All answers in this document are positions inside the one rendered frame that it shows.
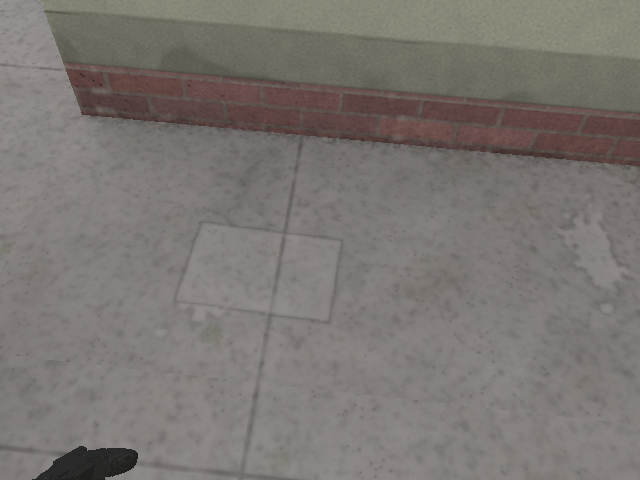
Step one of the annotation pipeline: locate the left robot hand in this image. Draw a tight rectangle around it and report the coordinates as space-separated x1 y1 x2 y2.
32 446 138 480

